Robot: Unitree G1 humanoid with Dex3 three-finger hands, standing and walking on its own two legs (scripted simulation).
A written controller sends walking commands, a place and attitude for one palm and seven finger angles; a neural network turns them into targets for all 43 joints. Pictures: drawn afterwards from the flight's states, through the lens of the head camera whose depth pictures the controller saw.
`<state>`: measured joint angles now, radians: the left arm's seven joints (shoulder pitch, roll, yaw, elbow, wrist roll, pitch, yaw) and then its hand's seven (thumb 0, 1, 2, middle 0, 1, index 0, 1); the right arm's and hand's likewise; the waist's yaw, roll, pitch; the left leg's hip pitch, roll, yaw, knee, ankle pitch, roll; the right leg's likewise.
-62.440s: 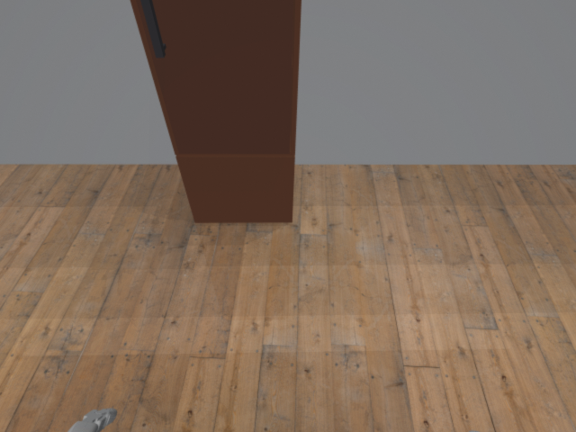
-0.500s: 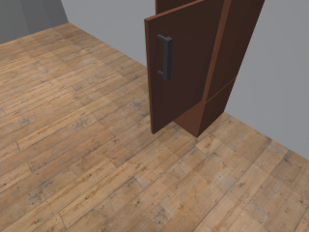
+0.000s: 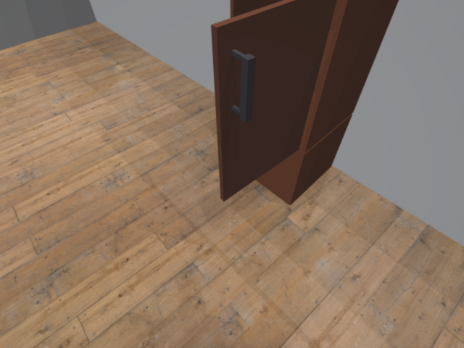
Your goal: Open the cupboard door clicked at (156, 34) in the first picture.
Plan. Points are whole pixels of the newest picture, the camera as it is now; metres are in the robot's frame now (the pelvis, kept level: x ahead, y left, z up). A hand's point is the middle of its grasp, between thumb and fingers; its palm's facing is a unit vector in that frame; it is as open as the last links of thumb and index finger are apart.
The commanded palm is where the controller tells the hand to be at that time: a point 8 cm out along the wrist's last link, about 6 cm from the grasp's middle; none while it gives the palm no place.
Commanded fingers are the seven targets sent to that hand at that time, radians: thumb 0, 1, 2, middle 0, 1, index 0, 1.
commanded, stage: look to check the result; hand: left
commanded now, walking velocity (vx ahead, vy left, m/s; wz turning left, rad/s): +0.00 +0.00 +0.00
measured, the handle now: (241, 87) +0.64 +0.01 +0.11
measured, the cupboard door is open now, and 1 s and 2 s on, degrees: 86 86 86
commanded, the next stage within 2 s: stand and wait in 0.38 s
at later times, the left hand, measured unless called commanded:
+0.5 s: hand out of the picture +0.01 +0.16 -0.17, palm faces +0.03 -0.98 -0.19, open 7.4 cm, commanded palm none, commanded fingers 0.00 0.90 0.90 -0.20 -0.30 -0.20 -0.30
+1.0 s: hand out of the picture +0.01 +0.17 -0.17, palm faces +0.02 -0.98 -0.21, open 7.4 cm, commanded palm none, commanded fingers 0.00 0.90 0.90 -0.20 -0.30 -0.20 -0.30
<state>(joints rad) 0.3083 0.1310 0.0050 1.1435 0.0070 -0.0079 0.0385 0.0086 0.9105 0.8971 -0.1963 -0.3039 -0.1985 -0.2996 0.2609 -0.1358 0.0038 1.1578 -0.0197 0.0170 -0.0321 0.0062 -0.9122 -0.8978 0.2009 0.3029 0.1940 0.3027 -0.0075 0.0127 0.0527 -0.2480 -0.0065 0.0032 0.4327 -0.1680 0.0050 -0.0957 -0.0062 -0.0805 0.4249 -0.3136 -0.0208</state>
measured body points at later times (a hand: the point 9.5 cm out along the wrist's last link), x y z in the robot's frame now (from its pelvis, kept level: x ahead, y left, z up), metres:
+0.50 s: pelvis +0.02 -0.01 +0.00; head +0.03 -0.01 +0.45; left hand +0.01 +0.21 -0.16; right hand +0.03 -0.23 -0.16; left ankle +0.04 +0.12 -0.74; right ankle -0.05 -0.10 -0.74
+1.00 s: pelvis +0.02 +0.00 +0.00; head +0.04 -0.01 +0.45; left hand +0.01 +0.22 -0.16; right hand +0.03 -0.23 -0.16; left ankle +0.04 +0.12 -0.74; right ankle -0.05 -0.10 -0.74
